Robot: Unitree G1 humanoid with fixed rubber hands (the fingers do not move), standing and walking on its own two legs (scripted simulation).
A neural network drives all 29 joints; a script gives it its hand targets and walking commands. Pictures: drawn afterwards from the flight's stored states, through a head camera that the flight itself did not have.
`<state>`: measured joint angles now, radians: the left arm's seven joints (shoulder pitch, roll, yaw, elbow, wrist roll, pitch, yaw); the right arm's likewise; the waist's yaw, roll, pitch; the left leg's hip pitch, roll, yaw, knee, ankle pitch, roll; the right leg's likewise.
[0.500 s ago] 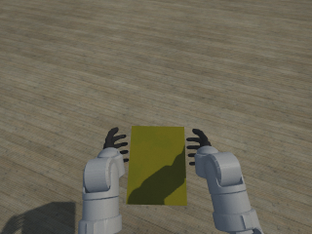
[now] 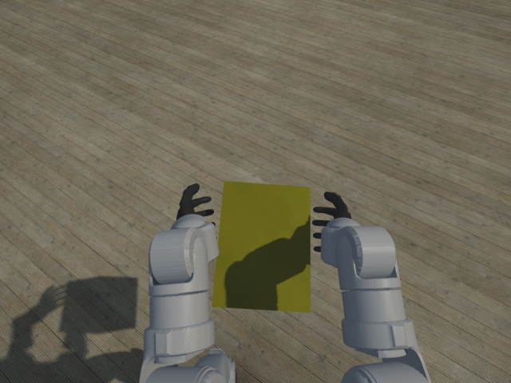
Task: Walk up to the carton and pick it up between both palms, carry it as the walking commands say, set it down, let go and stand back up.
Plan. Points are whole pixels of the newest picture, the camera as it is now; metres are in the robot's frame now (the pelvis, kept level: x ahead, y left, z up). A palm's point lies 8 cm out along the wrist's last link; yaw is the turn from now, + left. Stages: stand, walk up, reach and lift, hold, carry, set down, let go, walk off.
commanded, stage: carry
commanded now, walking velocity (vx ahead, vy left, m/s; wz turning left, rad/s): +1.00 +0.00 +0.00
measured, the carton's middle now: (260, 251) +0.35 +0.02 -0.06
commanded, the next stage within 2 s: none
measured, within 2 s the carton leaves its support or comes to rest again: neither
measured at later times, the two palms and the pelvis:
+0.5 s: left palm (209, 39) +0.86 +0.14 +0.07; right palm (297, 42) +0.84 -0.08 +0.06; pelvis +0.52 +0.04 -0.03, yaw -3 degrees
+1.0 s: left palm out of the picture +1.19 +0.22 +0.03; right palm out of the picture +1.16 +0.00 +0.03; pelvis +0.84 +0.13 -0.02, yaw -7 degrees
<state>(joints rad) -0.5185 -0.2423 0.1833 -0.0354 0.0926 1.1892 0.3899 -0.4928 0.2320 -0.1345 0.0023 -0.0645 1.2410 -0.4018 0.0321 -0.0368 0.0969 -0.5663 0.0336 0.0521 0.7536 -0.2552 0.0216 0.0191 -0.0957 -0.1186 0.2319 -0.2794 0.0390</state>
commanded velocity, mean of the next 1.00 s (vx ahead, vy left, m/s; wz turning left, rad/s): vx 0.30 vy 0.00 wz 0.00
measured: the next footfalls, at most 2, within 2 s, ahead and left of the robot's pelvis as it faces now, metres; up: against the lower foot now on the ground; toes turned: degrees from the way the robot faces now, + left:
left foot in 0.10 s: +0.32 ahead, +0.14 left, +0.00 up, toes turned +2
right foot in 0.50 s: +0.71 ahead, -0.07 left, +0.00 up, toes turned -9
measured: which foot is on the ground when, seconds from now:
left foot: up 0.00-0.08, down 0.10-0.52, up 0.54-0.80, down 0.82-1.00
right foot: down 0.00-0.12, up 0.14-0.48, down 0.50-0.82, up 0.84-1.00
